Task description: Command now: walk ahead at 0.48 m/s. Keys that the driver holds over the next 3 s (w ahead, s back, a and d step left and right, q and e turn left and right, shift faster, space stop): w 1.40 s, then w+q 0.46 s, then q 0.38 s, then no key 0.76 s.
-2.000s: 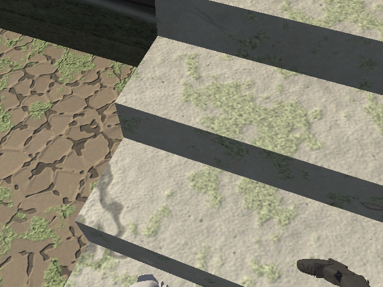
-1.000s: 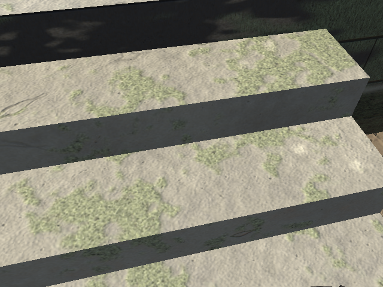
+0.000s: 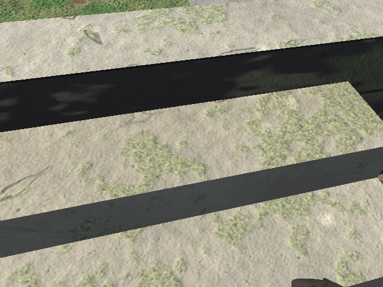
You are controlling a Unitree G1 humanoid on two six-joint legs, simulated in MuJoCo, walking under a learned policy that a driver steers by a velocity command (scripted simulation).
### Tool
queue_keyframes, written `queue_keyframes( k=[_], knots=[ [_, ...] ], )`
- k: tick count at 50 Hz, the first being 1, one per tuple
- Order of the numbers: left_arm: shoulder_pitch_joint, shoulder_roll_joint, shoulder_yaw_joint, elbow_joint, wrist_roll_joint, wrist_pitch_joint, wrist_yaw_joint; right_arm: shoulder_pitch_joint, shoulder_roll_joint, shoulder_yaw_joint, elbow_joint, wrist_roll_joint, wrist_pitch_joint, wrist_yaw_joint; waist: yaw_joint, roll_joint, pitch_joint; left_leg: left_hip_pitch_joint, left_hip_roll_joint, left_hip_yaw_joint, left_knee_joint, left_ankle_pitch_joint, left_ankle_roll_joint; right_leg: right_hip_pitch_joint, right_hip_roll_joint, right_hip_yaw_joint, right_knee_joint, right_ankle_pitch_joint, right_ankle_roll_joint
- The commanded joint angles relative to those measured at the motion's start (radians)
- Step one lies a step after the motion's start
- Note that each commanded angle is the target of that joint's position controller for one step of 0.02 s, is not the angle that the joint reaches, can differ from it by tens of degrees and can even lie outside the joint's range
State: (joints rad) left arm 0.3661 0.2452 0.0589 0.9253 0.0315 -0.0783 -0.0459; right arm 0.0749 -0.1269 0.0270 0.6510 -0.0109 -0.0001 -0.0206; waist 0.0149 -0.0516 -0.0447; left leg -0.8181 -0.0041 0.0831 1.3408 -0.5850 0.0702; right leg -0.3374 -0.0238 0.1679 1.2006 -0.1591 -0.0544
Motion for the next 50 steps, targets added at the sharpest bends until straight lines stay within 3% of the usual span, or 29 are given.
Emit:
queue_keyframes(
  k=[1,2,3,4,7,8,9,10,11,12,18,21,23,24,25,26,28,30,33,34,37,38,42,43,45,46,48,49,50],
  knots=[
    [-0.050,-0.109,-0.030,-0.211,0.056,-0.031,-0.007,0.126,-0.123,-0.075,0.119,0.002,-0.024,-0.001,0.039,0.183,0.093,0.296,0.219,-0.799,-0.959,-0.426,0.057,-0.602,0.035,-0.036,0.652,0.118,-0.047],
    [-0.136,-0.053,-0.046,-0.159,-0.039,-0.008,-0.021,0.215,-0.100,-0.038,0.182,-0.054,-0.057,0.070,-0.065,0.130,0.159,0.178,0.191,-0.696,-0.838,-0.203,0.133,-0.737,0.113,0.217,0.734,0.284,-0.150],
    [-0.103,-0.059,-0.053,-0.158,-0.034,-0.003,-0.027,0.215,-0.038,-0.025,0.239,-0.085,-0.065,0.087,0.003,0.119,0.101,0.181,0.212,-0.716,-0.883,-0.131,0.135,-0.771,0.097,0.225,0.792,0.311,-0.199],
    [-0.095,-0.184,-0.064,-0.235,0.037,0.003,0.024,0.200,0.009,-0.054,0.284,0.010,-0.087,0.053,0.097,0.178,0.067,0.309,0.187,-0.481,-0.927,-0.018,0.045,-0.732,0.073,0.021,0.811,0.117,-0.115],
    [-0.250,-0.144,-0.081,-0.286,0.026,0.031,0.056,0.251,-0.002,-0.046,0.325,0.002,-0.118,0.039,0.072,0.014,0.137,0.237,0.146,-0.316,-0.982,0.232,0.040,-0.753,0.015,-0.072,0.641,0.133,-0.043],
    [-0.289,-0.109,-0.068,-0.294,0.013,0.038,0.049,0.260,-0.014,-0.046,0.320,-0.004,-0.119,0.033,0.048,-0.002,0.139,0.246,0.139,-0.265,-1.014,0.315,0.055,-0.741,0.015,-0.146,0.590,0.160,-0.026],
    [-0.329,-0.124,-0.090,-0.307,-0.101,0.023,0.073,0.357,-0.002,-0.023,0.373,0.058,-0.090,0.085,-0.010,0.054,0.003,0.460,0.178,-0.317,-0.983,0.490,0.074,-0.819,0.074,-0.160,0.925,0.093,-0.005],
    [-0.330,-0.167,-0.083,-0.318,0.000,0.031,0.068,0.368,-0.069,-0.054,0.348,-0.003,-0.115,0.043,0.009,0.067,0.109,0.468,0.165,-0.289,-1.033,0.427,0.085,-0.944,0.019,-0.171,0.860,0.013,-0.042],
    [-0.412,-0.063,-0.095,-0.316,-0.035,0.041,0.005,0.555,-0.080,-0.021,0.427,-0.167,-0.102,0.087,-0.064,0.165,-0.021,0.609,0.179,-0.405,-0.965,0.384,0.105,-1.126,0.100,-0.007,1.018,0.081,-0.179],
    [-0.465,-0.211,-0.094,-0.357,0.006,0.025,0.046,0.479,-0.112,-0.070,0.391,-0.018,-0.122,0.045,-0.036,0.099,0.147,0.710,0.206,-0.306,-1.051,0.369,0.087,-1.221,0.036,-0.155,1.003,-0.117,-0.115],
    [-0.691,-0.190,-0.144,-0.510,-0.022,0.050,0.025,0.664,-0.062,-0.041,0.446,0.031,-0.082,-0.044,-0.129,0.106,0.086,0.740,0.160,-0.136,-1.364,1.029,0.085,-0.695,-0.020,-0.414,0.229,-0.265,-0.097],
    [-0.263,-0.093,-0.084,-0.355,-0.063,0.058,0.043,0.582,-0.252,-0.085,0.347,0.031,-0.122,-0.030,0.089,0.226,-0.244,0.827,0.262,-0.118,-0.906,2.162,0.081,-0.083,0.136,-0.425,-0.040,-0.230,-0.137],
    [-0.017,0.044,-0.018,-0.242,-0.003,0.045,0.061,0.496,-0.235,-0.103,0.267,0.055,-0.170,0.010,0.162,0.173,-0.389,0.543,0.160,-0.127,-0.366,1.774,0.053,0.304,-0.042,0.033,-0.324,-0.367,-0.246],
    [0.035,0.133,0.020,-0.219,-0.005,0.060,0.067,0.424,-0.189,-0.112,0.229,0.041,-0.172,0.043,0.191,-0.079,-0.400,0.296,-0.122,-0.113,0.163,0.585,0.001,0.368,-0.276,0.567,-0.698,-0.279,-0.398],
    [-0.089,0.126,0.035,-0.207,-0.021,0.064,0.067,0.384,-0.156,-0.123,0.186,-0.007,-0.169,0.053,0.125,0.006,-0.381,0.191,-0.105,-0.251,0.531,0.488,-0.001,0.285,-0.273,0.735,-0.846,-0.355,-0.367],
    [0.050,-0.013,-0.036,-0.097,0.045,0.089,0.023,0.387,-0.069,-0.093,0.306,-0.014,-0.106,0.144,0.206,0.127,0.014,-0.173,-0.169,-0.574,0.793,0.762,0.089,0.080,-0.222,0.760,-0.873,-0.528,-0.320],
    [-0.078,-0.123,-0.063,0.009,0.025,0.068,-0.034,0.366,-0.060,-0.078,0.236,-0.036,-0.079,0.146,0.035,0.233,-0.018,-0.314,-0.158,-0.537,0.825,0.734,0.190,0.059,-0.219,0.500,-0.822,-0.259,-0.301],
    [-0.096,-0.163,-0.046,0.083,-0.030,-0.014,0.053,0.280,0.090,-0.019,0.095,-0.053,-0.098,0.028,-0.124,0.157,-0.021,-0.224,-0.047,-0.288,0.808,0.433,0.077,-0.025,-0.168,0.079,-0.791,-0.149,-0.161],
    [-0.002,-0.154,-0.065,0.146,0.002,-0.078,0.039,0.109,0.114,0.001,0.031,-0.013,-0.067,-0.007,-0.081,0.120,0.100,-0.312,-0.038,-0.144,0.825,0.408,0.050,-0.197,-0.144,-0.051,-0.896,0.045,-0.160],
    [-0.029,-0.147,-0.071,0.105,0.110,-0.036,-0.011,0.081,-0.010,0.011,0.016,0.003,-0.033,0.090,-0.080,-0.028,0.000,-0.483,-0.025,-0.246,0.948,0.395,0.189,-0.124,-0.097,-0.009,-0.873,-0.018,-0.183],
    [0.149,-0.091,-0.091,0.177,0.145,0.011,-0.038,-0.017,-0.004,0.025,-0.017,-0.042,-0.038,0.111,-0.068,0.080,-0.006,-0.688,-0.023,-0.227,0.811,0.554,0.253,0.012,-0.097,0.005,-0.901,-0.169,-0.172],
    [0.107,-0.031,-0.051,0.168,-0.038,-0.048,0.008,-0.183,0.161,0.058,-0.095,-0.004,-0.051,0.022,-0.056,0.041,0.153,-0.599,-0.013,-0.055,0.773,0.358,0.110,-0.078,-0.112,-0.088,-1.010,-0.198,-0.089],
    [0.207,-0.017,-0.044,0.156,-0.063,-0.061,0.097,-0.242,0.080,0.059,-0.134,0.002,-0.030,0.003,0.008,0.004,0.030,-0.144,0.100,0.086,0.218,0.249,0.049,0.065,-0.129,-0.122,-1.216,0.263,-0.147],
    [0.196,0.018,-0.080,0.165,0.057,-0.032,-0.047,-0.321,-0.013,0.058,-0.159,-0.019,0.037,0.095,-0.086,-0.249,-0.098,-0.011,-0.010,0.008,0.181,0.090,0.099,-0.079,-0.184,-0.097,-1.115,0.728,-0.251],
    [0.139,0.135,-0.043,0.107,0.031,-0.050,-0.105,-0.227,-0.107,0.022,-0.097,-0.034,0.060,0.126,-0.113,-0.147,-0.145,-0.063,-0.070,0.097,-0.050,0.151,0.065,0.293,-0.259,-0.141,-0.977,1.450,-0.317],
    [0.177,0.145,0.004,0.075,-0.061,-0.055,0.026,0.062,-0.012,0.013,0.018,0.012,0.001,0.048,-0.119,-0.013,-0.299,0.225,-0.128,0.230,-0.148,-0.047,0.080,0.458,-0.196,-0.249,-0.759,1.557,-0.196],
    [0.150,0.109,0.006,0.023,-0.078,-0.076,0.060,0.364,-0.152,-0.039,0.115,-0.004,-0.040,-0.009,-0.236,0.028,-0.384,0.626,0.083,-0.371,-0.407,-0.093,0.198,0.120,-0.141,-0.194,-0.261,1.250,-0.087],
    [0.060,0.022,0.013,-0.043,-0.047,-0.075,0.016,0.389,-0.243,-0.080,0.168,-0.013,-0.015,-0.028,-0.220,0.312,-0.292,0.710,0.226,-0.938,-0.853,-0.090,0.350,-0.267,0.100,-0.183,0.151,0.188,-0.060],
    [0.015,-0.050,-0.016,0.044,0.037,-0.028,-0.075,0.484,-0.224,-0.046,0.177,-0.109,-0.008,0.041,-0.319,0.320,-0.006,0.632,0.217,-1.121,-0.950,-0.252,0.292,-0.727,0.186,0.257,0.661,0.231,-0.108]
  ],
)
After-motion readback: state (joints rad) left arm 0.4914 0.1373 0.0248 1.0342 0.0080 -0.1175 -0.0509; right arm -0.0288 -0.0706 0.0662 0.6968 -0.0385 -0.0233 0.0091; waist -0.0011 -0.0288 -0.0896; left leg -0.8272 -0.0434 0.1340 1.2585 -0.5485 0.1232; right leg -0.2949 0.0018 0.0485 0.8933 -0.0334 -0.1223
